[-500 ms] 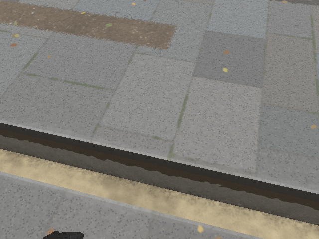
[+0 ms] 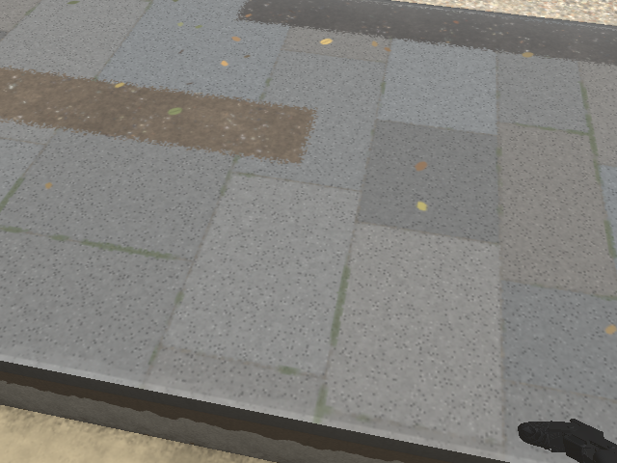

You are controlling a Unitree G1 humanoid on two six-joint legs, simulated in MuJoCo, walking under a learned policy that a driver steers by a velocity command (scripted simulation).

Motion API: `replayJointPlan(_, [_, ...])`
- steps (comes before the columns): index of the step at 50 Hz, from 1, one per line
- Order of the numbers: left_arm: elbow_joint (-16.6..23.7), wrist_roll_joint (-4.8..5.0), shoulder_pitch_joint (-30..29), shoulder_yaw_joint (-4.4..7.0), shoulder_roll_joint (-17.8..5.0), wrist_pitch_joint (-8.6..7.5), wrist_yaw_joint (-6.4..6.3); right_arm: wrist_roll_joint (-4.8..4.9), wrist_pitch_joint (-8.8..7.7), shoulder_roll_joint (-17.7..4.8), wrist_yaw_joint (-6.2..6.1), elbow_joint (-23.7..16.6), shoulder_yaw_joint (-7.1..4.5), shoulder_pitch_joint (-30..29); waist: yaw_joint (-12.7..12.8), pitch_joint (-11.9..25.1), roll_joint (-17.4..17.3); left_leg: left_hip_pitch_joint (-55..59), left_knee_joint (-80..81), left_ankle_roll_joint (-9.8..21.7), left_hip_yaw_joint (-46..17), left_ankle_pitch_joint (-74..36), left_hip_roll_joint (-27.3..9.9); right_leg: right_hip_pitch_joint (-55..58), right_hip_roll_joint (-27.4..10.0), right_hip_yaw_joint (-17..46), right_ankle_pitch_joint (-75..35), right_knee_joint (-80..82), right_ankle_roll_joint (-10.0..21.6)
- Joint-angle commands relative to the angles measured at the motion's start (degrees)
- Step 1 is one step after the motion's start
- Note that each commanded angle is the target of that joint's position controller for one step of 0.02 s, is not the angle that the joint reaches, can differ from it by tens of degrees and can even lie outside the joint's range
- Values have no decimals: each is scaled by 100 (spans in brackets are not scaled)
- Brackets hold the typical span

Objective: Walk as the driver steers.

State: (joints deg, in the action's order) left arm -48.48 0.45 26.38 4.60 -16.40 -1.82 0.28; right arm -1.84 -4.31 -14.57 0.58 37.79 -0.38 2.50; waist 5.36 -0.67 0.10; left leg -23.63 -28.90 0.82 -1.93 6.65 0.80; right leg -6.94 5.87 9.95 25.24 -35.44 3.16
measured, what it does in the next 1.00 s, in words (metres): walks ahead, turning right: right foot, then left foot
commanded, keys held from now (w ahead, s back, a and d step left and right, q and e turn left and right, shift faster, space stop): w+e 0.42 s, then w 0.26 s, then no key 0.32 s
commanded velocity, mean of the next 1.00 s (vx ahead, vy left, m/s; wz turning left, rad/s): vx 0.43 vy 0.00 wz -0.36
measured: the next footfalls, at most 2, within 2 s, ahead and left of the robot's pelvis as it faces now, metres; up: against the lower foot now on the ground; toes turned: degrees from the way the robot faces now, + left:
right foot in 0.52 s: +0.20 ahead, -0.15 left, +0.00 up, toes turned -20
left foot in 0.98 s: +0.71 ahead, -0.12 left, +0.00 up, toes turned -18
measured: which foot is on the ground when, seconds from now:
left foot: down 0.00-0.50, up 0.52-0.96, down 0.98-1.00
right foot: up 0.00-0.50, down 0.52-1.00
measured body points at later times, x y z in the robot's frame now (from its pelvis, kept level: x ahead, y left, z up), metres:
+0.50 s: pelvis +0.19 -0.04 +0.00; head +0.20 -0.04 +0.45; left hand +0.44 +0.15 -0.09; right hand +0.11 -0.31 -0.13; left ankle +0.09 +0.11 -0.72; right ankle +0.17 -0.14 -0.70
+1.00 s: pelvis +0.47 -0.12 -0.03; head +0.51 -0.14 +0.42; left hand +0.52 +0.15 -0.16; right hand +0.61 -0.41 -0.13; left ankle +0.68 -0.11 -0.73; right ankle +0.17 -0.14 -0.70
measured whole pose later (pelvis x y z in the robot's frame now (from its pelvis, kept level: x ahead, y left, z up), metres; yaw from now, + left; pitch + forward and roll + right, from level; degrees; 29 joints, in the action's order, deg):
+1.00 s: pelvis +0.47 -0.12 -0.03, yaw -20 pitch +0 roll +0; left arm -52.8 0.2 24.5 1.3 -16.3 -1.4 -0.8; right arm -3.4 -0.8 -13.0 2.0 45.9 -1.7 -3.2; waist 3.2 -5.6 -0.1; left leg -31.7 -29.2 6.3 5.0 -1.7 1.6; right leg 11.7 -0.1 -0.5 29.4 -30.1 0.9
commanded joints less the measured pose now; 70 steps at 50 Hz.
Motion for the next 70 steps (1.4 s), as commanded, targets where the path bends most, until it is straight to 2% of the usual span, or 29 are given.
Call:
replayJointPlan(1, [697,-66,-47,95,-638,-46,-5,-1,58,-1420,-133,121,-520,1961,-937,1119,-1400,3500,1302,1043,-3919,2812,-2526,-3464,-176,-541,616,-3251,180])
replayJointPlan(2, [648,-121,-370,127,-720,0,30,7,68,-871,-105,-11,-377,1550,-835,405,-518,2670,1329,972,-2969,1927,-2249,-3311,-413,-385,70,-3259,155])
replayJointPlan(4, [643,-153,-451,97,-539,127,88,26,17,-586,-61,10,-283,1153,-524,2,-594,1634,1550,745,-1521,-337,-1764,-2431,-706,-393,-416,-2681,-26])
replayJointPlan(15, [1183,-275,-1873,-83,-350,421,287,55,-73,-879,-44,556,-412,1815,-667,203,-553,2160,1524,913,470,-2694,-1604,-2742,-944,-984,-1650,-2310,-93])
replayJointPlan(21, [1039,-363,-1795,44,-668,560,286,-30,-2,-1054,-2,797,-510,2177,-790,147,-568,3081,897,1058,556,-2611,-2165,-3045,-1112,-919,-1606,-2596,191])
replayJointPlan(23, [1195,-324,-2352,-89,-401,472,332,-41,111,-1098,-44,794,-501,1973,-903,-325,-583,2118,757,784,1084,-2592,-1537,-1910,-558,-1641,-250,-1107,206])
replayJointPlan(25, [479,-307,-369,46,-568,450,189,99,22,-1292,34,755,-529,1253,151,709,-797,1123,-1452,653,1378,-4534,-1541,478,-243,-1729,-1192,-1364,448])
replayJointPlan(26, [331,-398,68,21,-491,283,189,220,83,-1298,4,802,-556,1230,460,419,-40,321,-2832,556,1601,-2685,-960,1103,88,-1848,-557,732,482])
replayJointPlan(27, [107,-427,84,72,-1036,162,176,-41,101,-632,12,705,-458,1408,46,-266,1713,-1923,-5123,294,1361,2836,-220,1982,-1379,295,-3876,504,854])
replayJointPlan(28, [324,-127,83,-13,-1111,15,197,-148,202,-519,-47,708,-411,1899,-414,283,840,-2292,-5178,282,357,2812,-408,2031,-2158,1299,-5912,464,1135])
replayJointPlan(29, [268,22,174,90,-1315,17,166,-86,240,-735,-53,652,-449,1738,-236,369,666,-1857,-4710,105,173,2614,-433,1294,-2461,1704,-4502,1237,1625])
replayJointPlan(31, [345,-23,-769,68,-1079,41,123,-129,270,-916,22,676,-465,1159,-525,-531,361,-1501,-3769,-112,58,2041,-721,174,-2250,1357,-3207,1818,1556])
replayJointPlan(33, [308,-329,-724,84,-1145,-28,75,-118,408,-978,55,822,-501,997,-369,-678,417,-1738,-3876,-83,96,1396,-673,300,-2316,1112,-2997,1873,1550])
replayJointPlan(35, [53,-321,-326,-2,-954,-273,63,5,345,-1092,102,508,-603,-217,-117,-1115,268,-3003,-3255,-46,-288,901,-629,1070,-1986,846,-2427,2214,967])
replayJointPlan(38, [-298,-268,185,-23,-842,-428,-17,16,334,-774,3,339,-524,-785,-32,-1208,706,-3969,-2817,-11,-96,947,-503,1806,-1987,676,-2062,2495,970])
replayJointPlan(41, [47,-57,-930,-158,-730,-193,-101,143,470,-357,254,276,-342,-401,-818,-1012,-152,-937,-1010,-28,558,-1321,-240,-438,-1372,-602,-3531,3070,666])
replayJointPlan(42, [-8,82,-771,-229,-604,-202,-101,123,487,-28,322,430,-256,-450,-620,-635,-250,125,-1192,203,870,-2085,-60,-888,-1297,-827,-4093,3020,600])
replayJointPlan(46, [-126,-32,-313,-177,-852,-196,-166,-197,469,-223,231,385,-218,-773,-529,-685,436,-102,-484,561,866,-1391,83,636,-1386,-1047,-5827,2427,271])
replayJointPlan(48, [-183,-125,-76,-98,-1120,11,-184,-167,348,-526,144,811,-291,335,-850,67,1025,1032,406,724,744,-902,263,1389,-1431,-1023,-7406,462,58])
replayJointPlan(49, [-168,-67,-7,-100,-1111,36,-149,-177,315,-749,55,1142,-365,1232,-1175,570,905,2635,600,818,606,-1656,-46,651,-1135,-1103,-6297,-680,-102])
replayJointPlan(50, [-122,119,1058,-393,80,68,-8,-209,340,-1360,-1,1344,-511,2061,-897,1440,-155,5606,-565,2004,-1434,-4903,-2115,-2165,-529,-1184,-947,-2847,-343])
replayJointPlan(51, [-148,86,930,-379,-245,182,-146,192,336,-1101,-81,1440,-459,2223,-1122,2753,-205,5118,16,2291,-2603,-5032,-2688,-1726,-258,-367,595,-3204,-232])
replayJointPlan(54, [55,-110,-232,-428,-283,213,-8,34,346,-328,-231,1332,-131,992,-769,1177,-295,2579,1506,1522,-1552,-1178,-1770,-1287,-819,-404,-79,-2436,-253])
replayJointPlan(55, [53,-160,-795,-245,-701,275,-80,48,99,-616,-276,1487,-202,881,-786,596,-83,1969,1587,1234,-1296,-1528,-1619,-1480,-804,-313,-868,-2541,-169])
replayJointPlan(56, [-102,-228,-524,-252,-585,380,-163,13,23,-607,-272,1666,-237,1426,-803,905,-612,1841,1627,1407,-1330,-1868,-1704,-1255,-585,-533,-565,-3754,-148])
replayJointPlan(59, [73,-278,-770,-255,-368,591,-241,154,8,-697,-166,1868,-347,1464,-526,407,-333,1471,2071,1348,-1261,119,-1708,-2401,-563,-399,-300,-4460,30])
replayJointPlan(64, [556,-220,-1422,-488,171,461,-41,-38,375,116,-316,1753,18,1189,-243,6,-552,401,2030,1280,-421,1423,-917,-2270,-722,-824,-1090,-1744,-408])
replayJointPlan(66, [109,-251,-923,-506,132,448,-64,-80,229,-246,-220,1725,-55,1406,-288,344,-592,-224,2189,1205,-246,1111,-1106,-978,-782,-1101,-1475,-1468,-262])
replayJointPlan(70, [153,-204,-1275,-463,-161,329,-147,10,293,-626,-100,1690,-230,1599,-551,-186,-642,220,1782,1127,-644,1506,-907,-1209,-599,-1325,-1059,-270,-162])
